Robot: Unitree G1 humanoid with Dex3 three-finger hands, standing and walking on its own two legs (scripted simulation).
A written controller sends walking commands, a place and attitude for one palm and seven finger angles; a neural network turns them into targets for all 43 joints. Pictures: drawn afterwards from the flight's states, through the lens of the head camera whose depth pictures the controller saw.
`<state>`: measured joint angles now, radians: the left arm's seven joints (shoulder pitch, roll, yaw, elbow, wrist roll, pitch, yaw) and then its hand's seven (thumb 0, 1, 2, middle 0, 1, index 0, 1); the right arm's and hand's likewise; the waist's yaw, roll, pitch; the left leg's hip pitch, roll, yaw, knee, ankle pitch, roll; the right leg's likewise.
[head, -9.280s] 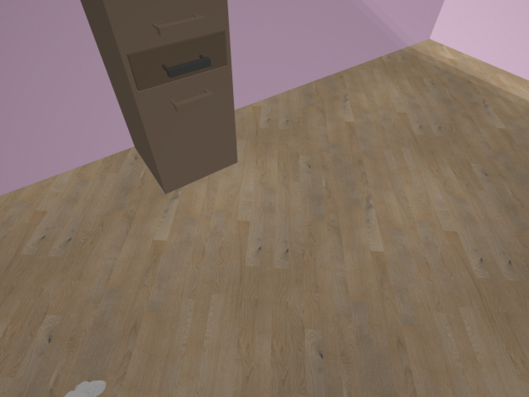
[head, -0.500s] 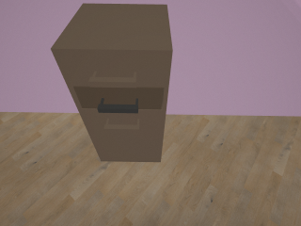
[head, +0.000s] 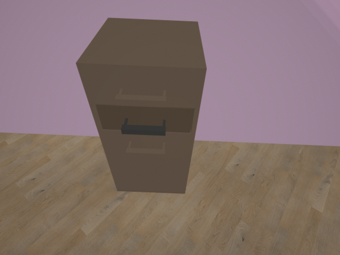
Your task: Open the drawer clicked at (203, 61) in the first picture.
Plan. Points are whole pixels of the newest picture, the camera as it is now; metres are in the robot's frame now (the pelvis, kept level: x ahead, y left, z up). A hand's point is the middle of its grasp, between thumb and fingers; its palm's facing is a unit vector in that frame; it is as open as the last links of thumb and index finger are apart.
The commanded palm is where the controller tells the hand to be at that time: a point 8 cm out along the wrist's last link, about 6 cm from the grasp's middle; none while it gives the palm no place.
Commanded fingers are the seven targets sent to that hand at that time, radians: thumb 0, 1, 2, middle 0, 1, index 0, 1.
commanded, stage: shuffle to correct the standing spot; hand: left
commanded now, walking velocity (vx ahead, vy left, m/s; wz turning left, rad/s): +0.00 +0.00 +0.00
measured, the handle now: (144, 125) +0.62 +0.14 -0.12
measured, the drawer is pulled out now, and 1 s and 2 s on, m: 0.00 0.00 0.00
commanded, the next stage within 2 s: come to a stop and stand still in 0.70 s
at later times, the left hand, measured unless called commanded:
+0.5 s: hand out of the picture -0.05 +0.13 -0.17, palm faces +0.08 -0.98 -0.17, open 7.4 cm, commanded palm none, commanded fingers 0.00 0.90 0.90 -0.20 -0.30 -0.20 -0.30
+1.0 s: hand out of the picture +0.13 +0.13 -0.17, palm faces +0.02 -0.97 -0.26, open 7.3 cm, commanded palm none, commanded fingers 0.00 0.90 0.90 -0.20 -0.30 -0.20 -0.30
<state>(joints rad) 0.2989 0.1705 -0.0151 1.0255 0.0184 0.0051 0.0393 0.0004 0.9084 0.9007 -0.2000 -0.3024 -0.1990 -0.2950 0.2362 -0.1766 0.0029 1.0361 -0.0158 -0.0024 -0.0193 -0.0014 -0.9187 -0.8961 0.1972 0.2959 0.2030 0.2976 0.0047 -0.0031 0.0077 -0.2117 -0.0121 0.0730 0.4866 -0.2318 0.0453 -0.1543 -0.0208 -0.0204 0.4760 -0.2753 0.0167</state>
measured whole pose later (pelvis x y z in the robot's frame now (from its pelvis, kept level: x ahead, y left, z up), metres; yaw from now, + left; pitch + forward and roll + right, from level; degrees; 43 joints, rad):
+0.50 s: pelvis +0.02 -0.02 +0.00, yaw +0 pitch -1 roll -1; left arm 0.44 0.11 0.03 1.10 0.03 -0.01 0.03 0.00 0.91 0.90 -0.20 -0.30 -0.20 -0.29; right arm 0.36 -0.16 -0.03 1.13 -0.02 0.02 -0.02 0.00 -0.91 -0.90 0.20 0.30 0.20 0.30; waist 0.01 0.02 0.00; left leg -0.36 0.04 0.08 0.83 -0.44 0.05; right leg -0.15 0.01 -0.12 0.46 -0.31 -0.05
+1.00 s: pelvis +0.11 -0.07 -0.01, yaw +0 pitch -1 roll +1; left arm 0.27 0.18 0.04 1.05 0.03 -0.01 0.02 0.02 0.94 0.90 -0.20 -0.30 -0.20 -0.29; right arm 0.33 -0.15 -0.04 1.11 -0.02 0.01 -0.02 0.00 -0.91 -0.90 0.20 0.30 0.20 0.30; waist -0.02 0.03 0.04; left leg -0.24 0.11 0.13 0.61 -0.37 -0.03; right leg -0.33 -0.08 -0.10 0.60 -0.25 0.01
